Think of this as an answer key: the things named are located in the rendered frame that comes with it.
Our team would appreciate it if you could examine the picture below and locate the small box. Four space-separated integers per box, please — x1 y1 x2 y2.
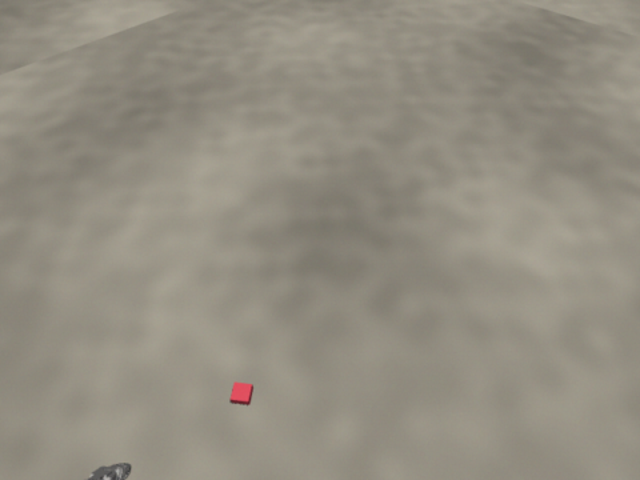
230 382 253 405

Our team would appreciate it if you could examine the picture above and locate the left robot hand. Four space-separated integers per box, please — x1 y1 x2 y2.
88 463 131 480

